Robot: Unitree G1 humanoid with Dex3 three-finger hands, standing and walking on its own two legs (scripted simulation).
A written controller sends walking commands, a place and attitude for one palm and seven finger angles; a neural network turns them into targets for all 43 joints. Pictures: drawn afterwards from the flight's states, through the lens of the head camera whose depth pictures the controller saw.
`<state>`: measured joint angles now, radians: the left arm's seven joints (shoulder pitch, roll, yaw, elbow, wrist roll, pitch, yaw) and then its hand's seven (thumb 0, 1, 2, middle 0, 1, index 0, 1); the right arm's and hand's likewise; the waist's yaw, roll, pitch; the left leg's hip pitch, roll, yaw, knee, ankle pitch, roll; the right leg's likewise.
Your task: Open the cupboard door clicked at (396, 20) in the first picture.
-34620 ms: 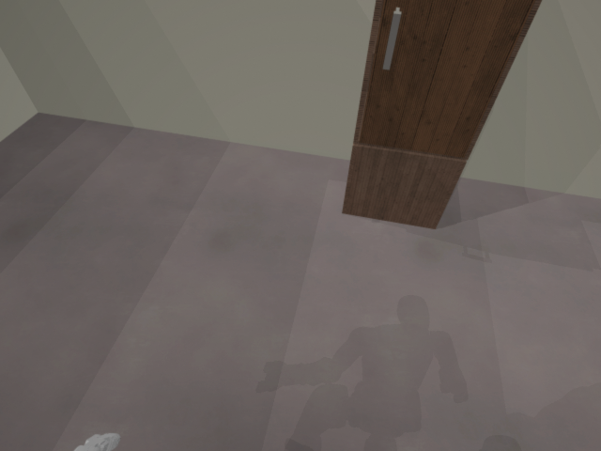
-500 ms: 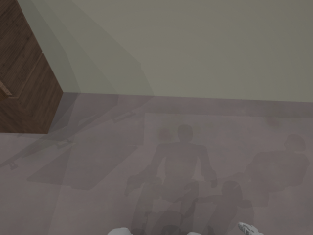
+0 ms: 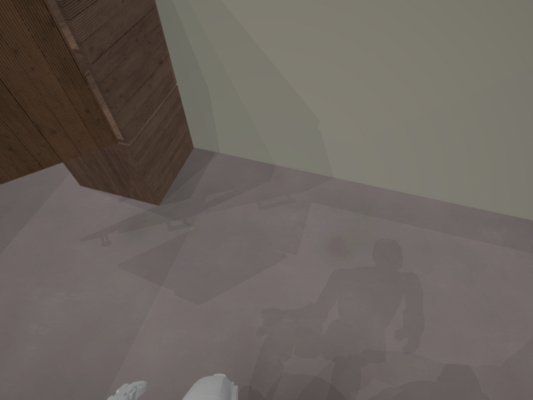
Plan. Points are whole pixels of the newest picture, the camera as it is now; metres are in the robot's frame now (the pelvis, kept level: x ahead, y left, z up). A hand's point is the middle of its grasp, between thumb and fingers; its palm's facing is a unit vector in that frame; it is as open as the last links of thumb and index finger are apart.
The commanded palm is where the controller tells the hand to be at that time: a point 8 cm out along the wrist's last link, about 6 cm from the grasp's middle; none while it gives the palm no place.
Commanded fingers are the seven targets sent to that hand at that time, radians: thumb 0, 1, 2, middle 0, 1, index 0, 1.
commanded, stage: turn to face it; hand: left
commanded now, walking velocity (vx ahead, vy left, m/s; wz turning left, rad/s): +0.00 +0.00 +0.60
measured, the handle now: out of the picture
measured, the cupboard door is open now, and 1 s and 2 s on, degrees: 47 47 47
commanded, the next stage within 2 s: take the last steps up to it in 0.82 s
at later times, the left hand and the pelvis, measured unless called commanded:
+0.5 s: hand out of the picture +0.04 +0.24 -0.16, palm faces +0.30 -0.90 -0.30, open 7.4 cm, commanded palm none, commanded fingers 0.00 0.90 0.90 -0.20 -0.30 -0.20 -0.30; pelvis +0.01 +0.00 -0.01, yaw +18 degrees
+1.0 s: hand out of the picture -0.04 +0.22 -0.18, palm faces +0.50 -0.84 -0.22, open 7.4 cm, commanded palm none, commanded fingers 0.00 0.90 0.90 -0.20 -0.30 -0.20 -0.30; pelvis +0.01 +0.02 +0.00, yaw +29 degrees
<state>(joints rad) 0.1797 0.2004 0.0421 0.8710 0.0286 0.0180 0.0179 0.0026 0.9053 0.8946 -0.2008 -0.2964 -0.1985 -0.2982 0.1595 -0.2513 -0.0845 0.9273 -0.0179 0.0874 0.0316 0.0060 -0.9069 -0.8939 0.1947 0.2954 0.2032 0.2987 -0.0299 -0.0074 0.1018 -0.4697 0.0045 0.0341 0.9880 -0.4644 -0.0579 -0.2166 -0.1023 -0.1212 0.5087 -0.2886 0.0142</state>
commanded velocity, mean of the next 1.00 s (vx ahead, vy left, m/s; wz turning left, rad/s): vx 0.03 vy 0.01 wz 0.41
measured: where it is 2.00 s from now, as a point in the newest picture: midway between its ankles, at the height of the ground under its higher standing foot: (199, 397)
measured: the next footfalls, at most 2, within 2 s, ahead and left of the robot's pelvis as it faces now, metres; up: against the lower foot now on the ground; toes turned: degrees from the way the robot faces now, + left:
left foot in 0.14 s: +0.05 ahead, +0.14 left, +0.00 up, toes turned +10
right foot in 0.48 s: +0.09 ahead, -0.12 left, +0.00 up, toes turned +15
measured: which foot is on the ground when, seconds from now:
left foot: up 0.00-0.12, down 0.14-0.48, up 0.50-0.74, down 0.76-1.00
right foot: down 0.00-0.12, up 0.14-0.46, down 0.48-0.76, up 0.78-1.00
